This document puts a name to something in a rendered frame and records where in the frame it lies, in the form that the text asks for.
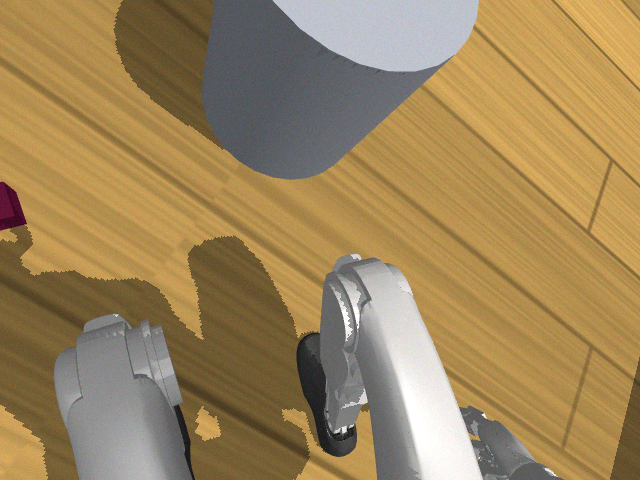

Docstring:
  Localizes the right robot hand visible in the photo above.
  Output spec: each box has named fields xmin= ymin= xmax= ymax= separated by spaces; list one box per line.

xmin=459 ymin=406 xmax=536 ymax=480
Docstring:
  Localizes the left robot foot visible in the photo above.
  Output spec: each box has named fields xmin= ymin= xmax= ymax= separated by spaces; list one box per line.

xmin=174 ymin=404 xmax=195 ymax=480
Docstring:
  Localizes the right robot arm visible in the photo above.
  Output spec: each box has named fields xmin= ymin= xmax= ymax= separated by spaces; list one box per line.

xmin=509 ymin=463 xmax=564 ymax=480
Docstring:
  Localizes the right robot foot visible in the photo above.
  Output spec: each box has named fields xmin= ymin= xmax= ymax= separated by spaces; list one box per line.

xmin=296 ymin=333 xmax=357 ymax=457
